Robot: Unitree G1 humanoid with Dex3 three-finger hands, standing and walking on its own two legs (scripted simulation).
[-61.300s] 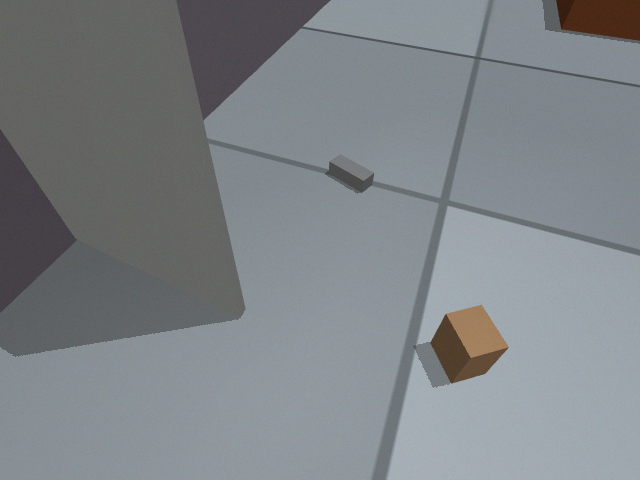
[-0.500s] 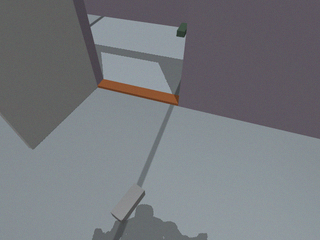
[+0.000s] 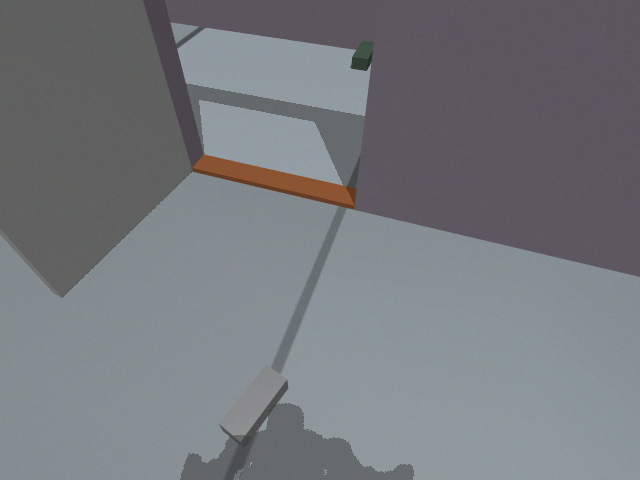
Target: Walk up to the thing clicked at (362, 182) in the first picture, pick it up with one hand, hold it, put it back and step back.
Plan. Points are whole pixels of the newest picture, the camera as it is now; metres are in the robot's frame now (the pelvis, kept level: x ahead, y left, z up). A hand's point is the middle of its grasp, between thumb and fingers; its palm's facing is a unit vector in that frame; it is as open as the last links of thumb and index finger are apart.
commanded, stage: stand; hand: left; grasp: from above
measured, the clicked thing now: (255, 404) +0.44 +0.20 -0.75
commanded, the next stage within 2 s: step back in 0.30 s
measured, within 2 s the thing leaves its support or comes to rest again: neither
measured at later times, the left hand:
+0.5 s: hand out of the picture +0.07 +0.28 -0.16, palm faces +0.01 -0.92 -0.38, open 7.4 cm
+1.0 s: hand out of the picture -0.01 +0.31 -0.18, palm faces -0.09 -0.91 -0.40, open 7.4 cm
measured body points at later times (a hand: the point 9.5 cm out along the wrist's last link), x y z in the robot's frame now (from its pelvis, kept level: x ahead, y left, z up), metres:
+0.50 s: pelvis -0.04 +0.02 -0.01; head +0.02 +0.01 +0.43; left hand +0.07 +0.33 -0.14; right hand +0.06 -0.30 -0.14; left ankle -0.03 +0.14 -0.72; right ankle -0.01 -0.12 -0.75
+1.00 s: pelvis -0.14 +0.05 -0.03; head -0.07 +0.04 +0.41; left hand -0.01 +0.36 -0.15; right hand -0.05 -0.26 -0.15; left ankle -0.05 +0.15 -0.75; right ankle -0.17 -0.07 -0.75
